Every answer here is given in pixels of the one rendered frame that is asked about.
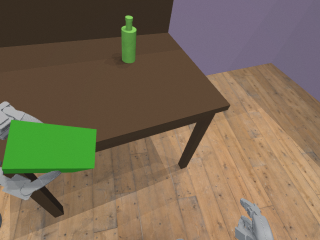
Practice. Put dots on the table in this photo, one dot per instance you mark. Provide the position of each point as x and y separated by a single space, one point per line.
61 62

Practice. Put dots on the sponge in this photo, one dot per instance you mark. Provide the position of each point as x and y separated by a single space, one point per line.
34 147

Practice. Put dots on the right robot hand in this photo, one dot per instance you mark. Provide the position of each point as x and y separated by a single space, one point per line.
257 229

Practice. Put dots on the left robot hand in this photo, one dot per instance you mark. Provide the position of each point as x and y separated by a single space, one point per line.
20 186

